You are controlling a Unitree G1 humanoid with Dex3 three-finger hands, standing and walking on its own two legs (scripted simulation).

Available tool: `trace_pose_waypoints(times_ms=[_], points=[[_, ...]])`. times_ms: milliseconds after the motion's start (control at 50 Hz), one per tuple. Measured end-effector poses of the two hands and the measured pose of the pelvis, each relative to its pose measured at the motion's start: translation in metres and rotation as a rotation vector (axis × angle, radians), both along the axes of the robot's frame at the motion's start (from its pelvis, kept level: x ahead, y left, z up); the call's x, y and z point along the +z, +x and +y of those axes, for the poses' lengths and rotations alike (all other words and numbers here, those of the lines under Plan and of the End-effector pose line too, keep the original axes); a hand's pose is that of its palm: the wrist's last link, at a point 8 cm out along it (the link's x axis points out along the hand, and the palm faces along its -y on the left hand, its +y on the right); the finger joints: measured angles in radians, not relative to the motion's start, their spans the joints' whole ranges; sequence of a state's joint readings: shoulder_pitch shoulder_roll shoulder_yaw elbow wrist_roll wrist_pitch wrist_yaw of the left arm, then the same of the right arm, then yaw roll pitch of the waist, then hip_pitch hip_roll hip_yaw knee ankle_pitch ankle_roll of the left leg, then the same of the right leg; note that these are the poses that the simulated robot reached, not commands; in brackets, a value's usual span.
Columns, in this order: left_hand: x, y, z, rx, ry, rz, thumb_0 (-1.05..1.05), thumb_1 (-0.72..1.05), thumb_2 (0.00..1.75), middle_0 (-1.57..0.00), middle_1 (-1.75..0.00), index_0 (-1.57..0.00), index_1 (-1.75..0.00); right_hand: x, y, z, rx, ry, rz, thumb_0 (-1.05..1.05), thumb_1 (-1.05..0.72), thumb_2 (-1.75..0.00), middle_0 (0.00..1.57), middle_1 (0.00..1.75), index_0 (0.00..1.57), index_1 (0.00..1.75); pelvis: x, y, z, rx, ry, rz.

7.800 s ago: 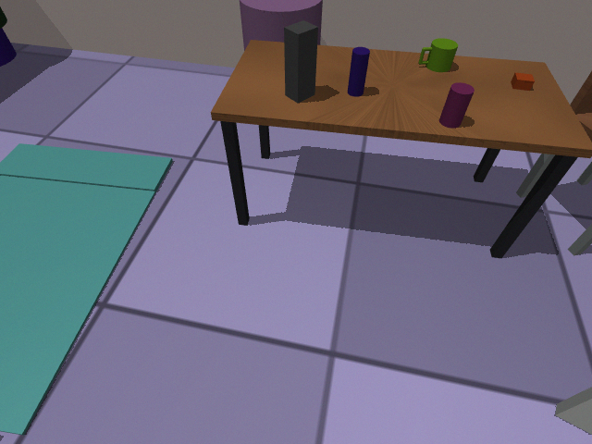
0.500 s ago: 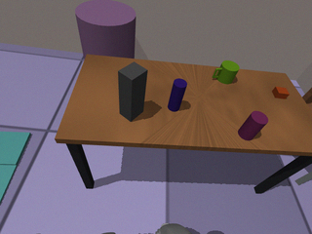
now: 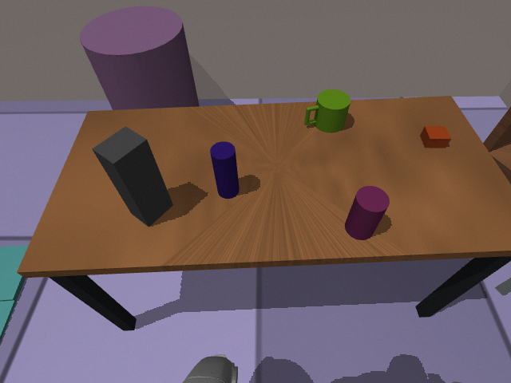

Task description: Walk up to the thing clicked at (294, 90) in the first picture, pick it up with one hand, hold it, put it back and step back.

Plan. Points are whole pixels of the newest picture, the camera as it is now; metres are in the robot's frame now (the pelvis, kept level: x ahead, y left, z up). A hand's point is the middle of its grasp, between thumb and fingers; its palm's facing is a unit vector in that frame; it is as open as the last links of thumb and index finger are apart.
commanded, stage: walk up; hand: left
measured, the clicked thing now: (138, 180) +0.51 +0.29 -0.06
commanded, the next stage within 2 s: none
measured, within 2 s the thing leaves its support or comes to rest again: neither
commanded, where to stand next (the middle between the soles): +0.07 +0.04 m, yaw +5 degrees
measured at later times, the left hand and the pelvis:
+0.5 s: hand out of the picture +0.10 +0.32 -0.15, palm faces +0.10 -0.90 -0.43, open 7.4 cm; pelvis +0.01 +0.03 -0.01, yaw +5 degrees
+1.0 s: hand out of the picture +0.03 +0.33 -0.15, palm faces +0.09 -0.92 -0.39, open 7.4 cm; pelvis -0.03 +0.04 +0.00, yaw +5 degrees
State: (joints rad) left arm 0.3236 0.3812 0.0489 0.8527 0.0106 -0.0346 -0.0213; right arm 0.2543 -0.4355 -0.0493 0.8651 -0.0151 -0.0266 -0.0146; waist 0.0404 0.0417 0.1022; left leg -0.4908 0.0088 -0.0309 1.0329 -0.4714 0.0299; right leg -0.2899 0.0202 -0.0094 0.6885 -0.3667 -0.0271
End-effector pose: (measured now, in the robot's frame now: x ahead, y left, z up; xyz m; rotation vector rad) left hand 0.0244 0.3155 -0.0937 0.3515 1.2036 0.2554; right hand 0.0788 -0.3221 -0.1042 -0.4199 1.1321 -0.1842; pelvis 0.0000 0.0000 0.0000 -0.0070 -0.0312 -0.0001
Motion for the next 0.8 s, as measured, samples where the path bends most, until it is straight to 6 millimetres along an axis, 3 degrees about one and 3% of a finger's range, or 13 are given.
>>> trace_pose_waypoints(times_ms=[160,320,420,500,660,800], points=[[0.002,0.014,0.006,0.019,0.065,-0.007,0.01,0.9,0.9,-0.21,-0.3,-0.21,-0.3,-0.017,0.052,0.022,0.05,0.066,0.003,0.0,-0.9,-0.89,0.21,0.3,0.21,0.3,-0.005,0.013,0.001,0.032,0.014,0.0],[-0.009,0.036,0.048,0.032,0.089,-0.03,0.01,0.9,0.9,-0.21,-0.3,-0.21,-0.3,-0.02,0.088,0.05,0.085,0.053,-0.056,0.0,-0.9,-0.89,0.21,0.3,0.2,0.3,-0.018,0.018,0.029,0.071,0.049,-0.002],[-0.01,0.057,0.053,0.049,0.061,-0.087,0.01,0.9,0.9,-0.21,-0.3,-0.2,-0.3,-0.01,0.08,0.065,0.086,0.057,-0.057,0.0,-0.9,-0.89,0.21,0.3,0.2,0.3,-0.011,0.017,0.033,0.088,0.006,-0.019],[-0.013,0.063,0.047,0.046,0.04,-0.12,0.01,0.9,0.9,-0.21,-0.3,-0.2,-0.3,-0.007,0.075,0.063,0.093,0.052,-0.052,0.0,-0.9,-0.89,0.21,0.3,0.21,0.3,-0.012,0.014,0.028,0.087,-0.001,-0.012],[-0.016,0.029,0.027,0.032,0.011,-0.068,0.01,0.9,0.9,-0.21,-0.3,-0.2,-0.3,-0.006,0.06,0.048,0.047,0.042,-0.045,0.0,-0.9,-0.89,0.21,0.3,0.21,0.3,-0.008,-0.001,0.027,0.083,0.009,-0.024],[-0.023,0.012,0.049,0.029,0.001,-0.032,0.01,0.9,0.9,-0.21,-0.3,-0.21,-0.3,-0.006,0.018,0.052,0.022,0.001,0.013,0.0,-0.9,-0.89,0.21,0.3,0.2,0.3,-0.01,-0.019,0.049,0.098,0.031,-0.013]])
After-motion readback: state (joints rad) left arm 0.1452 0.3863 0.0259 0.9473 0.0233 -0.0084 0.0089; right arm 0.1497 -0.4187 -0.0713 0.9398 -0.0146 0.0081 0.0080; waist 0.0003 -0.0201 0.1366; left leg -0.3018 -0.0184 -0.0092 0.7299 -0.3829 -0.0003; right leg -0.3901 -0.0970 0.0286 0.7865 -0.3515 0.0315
